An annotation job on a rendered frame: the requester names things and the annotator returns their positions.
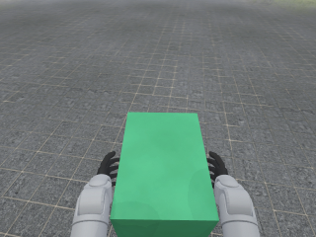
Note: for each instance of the left robot hand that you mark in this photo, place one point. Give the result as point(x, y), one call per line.
point(106, 168)

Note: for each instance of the robot right forearm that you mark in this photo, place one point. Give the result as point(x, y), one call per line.
point(236, 209)

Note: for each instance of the robot left forearm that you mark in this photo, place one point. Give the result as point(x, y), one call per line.
point(92, 210)

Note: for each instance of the right robot hand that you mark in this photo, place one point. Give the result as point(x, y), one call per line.
point(219, 166)

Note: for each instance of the carton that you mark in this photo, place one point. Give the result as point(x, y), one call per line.
point(163, 186)

